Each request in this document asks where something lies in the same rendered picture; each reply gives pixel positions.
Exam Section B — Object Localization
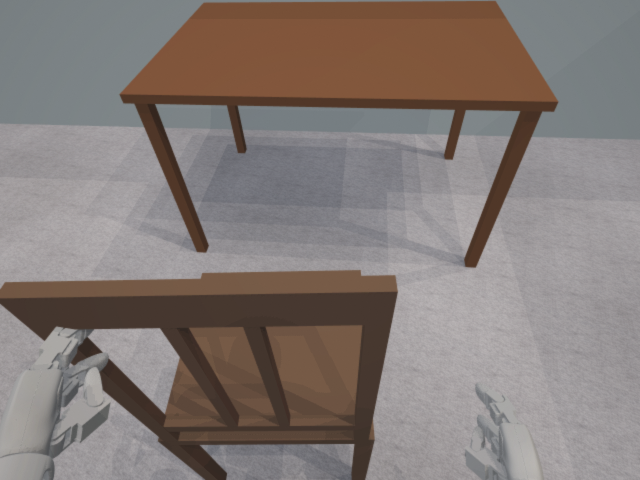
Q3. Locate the robot right hand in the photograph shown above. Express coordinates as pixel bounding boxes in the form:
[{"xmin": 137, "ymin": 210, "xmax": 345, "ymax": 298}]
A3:
[{"xmin": 465, "ymin": 382, "xmax": 544, "ymax": 480}]

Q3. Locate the chair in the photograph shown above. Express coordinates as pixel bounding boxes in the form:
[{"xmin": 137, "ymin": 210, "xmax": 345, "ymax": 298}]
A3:
[{"xmin": 0, "ymin": 270, "xmax": 398, "ymax": 480}]

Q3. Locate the robot left forearm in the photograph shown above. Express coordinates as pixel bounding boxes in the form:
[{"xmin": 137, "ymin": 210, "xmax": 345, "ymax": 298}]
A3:
[{"xmin": 0, "ymin": 453, "xmax": 55, "ymax": 480}]

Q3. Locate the robot left hand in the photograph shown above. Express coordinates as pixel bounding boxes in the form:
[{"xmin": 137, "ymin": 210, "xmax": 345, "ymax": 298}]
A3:
[{"xmin": 0, "ymin": 327, "xmax": 111, "ymax": 459}]

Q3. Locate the table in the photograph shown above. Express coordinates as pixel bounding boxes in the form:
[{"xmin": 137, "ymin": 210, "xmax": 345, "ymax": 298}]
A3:
[{"xmin": 119, "ymin": 1, "xmax": 558, "ymax": 268}]

